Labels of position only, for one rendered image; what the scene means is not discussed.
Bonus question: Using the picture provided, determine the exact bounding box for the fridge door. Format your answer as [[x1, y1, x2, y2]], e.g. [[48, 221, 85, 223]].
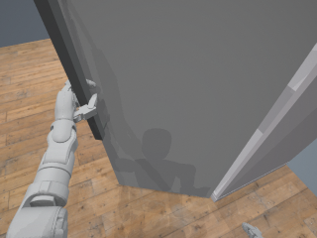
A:
[[57, 0, 317, 198]]

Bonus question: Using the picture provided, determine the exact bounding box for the robot left upper arm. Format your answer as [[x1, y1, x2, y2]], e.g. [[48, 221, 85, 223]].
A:
[[9, 206, 68, 238]]

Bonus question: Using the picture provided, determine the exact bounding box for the left robot hand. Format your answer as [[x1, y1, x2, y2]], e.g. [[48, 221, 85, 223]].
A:
[[54, 79, 98, 123]]

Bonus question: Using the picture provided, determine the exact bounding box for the right robot hand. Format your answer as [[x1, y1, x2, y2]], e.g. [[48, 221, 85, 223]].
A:
[[242, 222, 264, 238]]

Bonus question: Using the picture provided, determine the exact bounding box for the handle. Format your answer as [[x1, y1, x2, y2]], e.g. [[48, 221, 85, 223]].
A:
[[34, 0, 107, 141]]

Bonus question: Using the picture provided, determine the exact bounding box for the robot left forearm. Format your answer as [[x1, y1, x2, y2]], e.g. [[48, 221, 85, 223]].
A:
[[6, 119, 78, 238]]

